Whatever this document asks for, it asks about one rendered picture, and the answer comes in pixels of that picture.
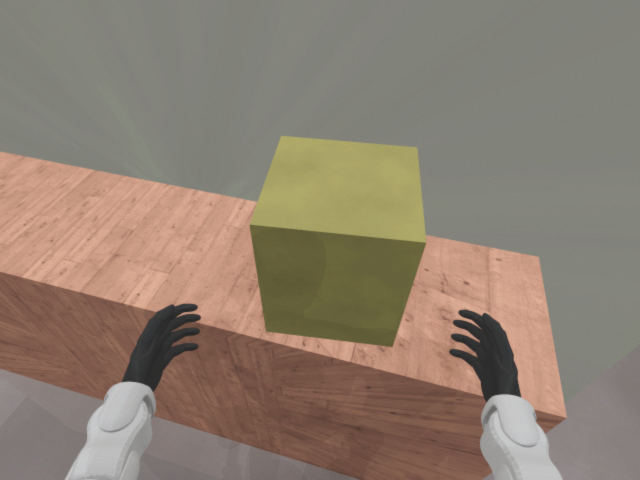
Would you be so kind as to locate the left robot forearm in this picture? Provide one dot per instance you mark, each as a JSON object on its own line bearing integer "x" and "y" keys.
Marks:
{"x": 118, "y": 433}

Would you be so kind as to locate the carton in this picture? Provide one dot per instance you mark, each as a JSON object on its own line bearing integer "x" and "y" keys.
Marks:
{"x": 338, "y": 234}

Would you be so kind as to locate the right robot forearm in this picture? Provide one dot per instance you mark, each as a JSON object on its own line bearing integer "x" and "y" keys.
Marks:
{"x": 513, "y": 444}

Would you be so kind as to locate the robot right hand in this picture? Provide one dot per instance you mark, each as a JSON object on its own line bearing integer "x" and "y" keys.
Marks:
{"x": 494, "y": 364}

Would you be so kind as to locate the pedestal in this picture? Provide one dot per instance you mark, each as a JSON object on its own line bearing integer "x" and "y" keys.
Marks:
{"x": 88, "y": 257}

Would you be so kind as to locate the robot left hand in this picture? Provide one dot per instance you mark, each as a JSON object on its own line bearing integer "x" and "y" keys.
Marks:
{"x": 153, "y": 351}

